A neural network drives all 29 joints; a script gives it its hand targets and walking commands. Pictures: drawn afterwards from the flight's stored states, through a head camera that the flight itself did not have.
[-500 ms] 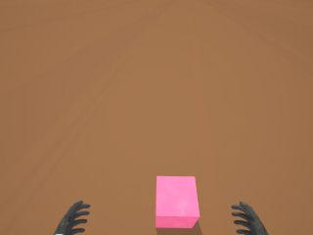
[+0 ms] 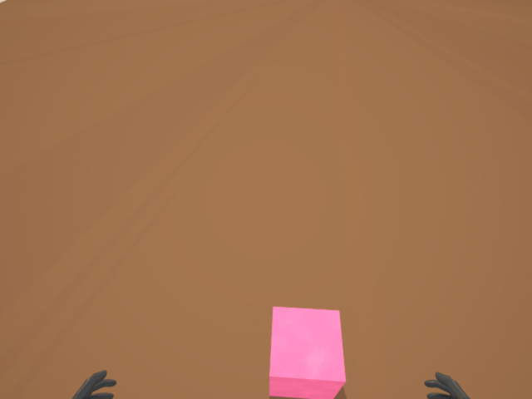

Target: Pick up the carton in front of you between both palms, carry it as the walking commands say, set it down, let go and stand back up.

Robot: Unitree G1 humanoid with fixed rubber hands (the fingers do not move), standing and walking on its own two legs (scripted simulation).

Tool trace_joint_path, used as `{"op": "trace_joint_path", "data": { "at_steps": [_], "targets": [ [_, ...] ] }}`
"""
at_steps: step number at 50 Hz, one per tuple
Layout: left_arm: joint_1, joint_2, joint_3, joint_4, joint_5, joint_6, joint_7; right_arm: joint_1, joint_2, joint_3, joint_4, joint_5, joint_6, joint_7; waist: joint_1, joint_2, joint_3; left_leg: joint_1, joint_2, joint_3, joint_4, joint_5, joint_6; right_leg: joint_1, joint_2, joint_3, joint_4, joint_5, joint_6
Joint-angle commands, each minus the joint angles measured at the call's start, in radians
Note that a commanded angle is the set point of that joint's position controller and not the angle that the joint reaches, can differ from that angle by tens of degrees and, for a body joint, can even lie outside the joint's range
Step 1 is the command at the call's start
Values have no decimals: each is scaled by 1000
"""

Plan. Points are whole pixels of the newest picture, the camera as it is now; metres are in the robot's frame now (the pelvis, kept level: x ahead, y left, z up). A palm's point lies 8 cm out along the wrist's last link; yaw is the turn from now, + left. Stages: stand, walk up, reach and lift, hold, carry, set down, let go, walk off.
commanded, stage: stand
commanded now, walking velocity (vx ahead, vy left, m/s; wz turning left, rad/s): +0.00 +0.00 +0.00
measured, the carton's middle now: (303, 354) +0.39 -0.11 -0.64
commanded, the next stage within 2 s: none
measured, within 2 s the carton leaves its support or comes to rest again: neither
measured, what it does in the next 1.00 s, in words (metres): stands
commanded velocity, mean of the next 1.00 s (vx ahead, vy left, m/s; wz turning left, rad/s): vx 0.00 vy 0.00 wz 0.00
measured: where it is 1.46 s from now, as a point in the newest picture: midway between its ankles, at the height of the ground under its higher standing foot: outside the picture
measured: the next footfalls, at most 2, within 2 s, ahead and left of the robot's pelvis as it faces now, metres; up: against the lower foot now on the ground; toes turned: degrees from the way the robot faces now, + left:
none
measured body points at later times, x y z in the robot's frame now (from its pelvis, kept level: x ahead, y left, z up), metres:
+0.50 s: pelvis -0.02 +0.00 +0.01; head -0.02 -0.01 +0.46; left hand +0.09 +0.30 -0.10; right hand +0.10 -0.31 -0.10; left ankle -0.09 +0.12 -0.73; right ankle +0.00 -0.12 -0.73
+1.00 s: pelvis -0.03 -0.01 +0.01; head -0.03 -0.02 +0.46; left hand +0.07 +0.31 -0.10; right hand +0.07 -0.32 -0.11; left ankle -0.09 +0.12 -0.73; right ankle +0.00 -0.12 -0.73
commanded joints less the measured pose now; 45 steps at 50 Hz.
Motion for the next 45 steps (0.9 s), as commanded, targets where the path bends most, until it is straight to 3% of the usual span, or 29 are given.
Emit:
{"op": "trace_joint_path", "data": {
  "at_steps": [1,45],
  "targets": [
    [-23,166,39,-41,-2,-14,4,2,-145,-35,-48,1,-17,-6,-2,-33,-75,-108,80,-39,-59,431,-14,181,-101,104,-45,373,-36],
    [-75,225,13,167,-21,-20,-9,-47,-202,-9,187,11,-34,3,14,-40,-2,-92,103,-61,-200,255,9,183,-122,144,-178,200,-34]
  ]
}}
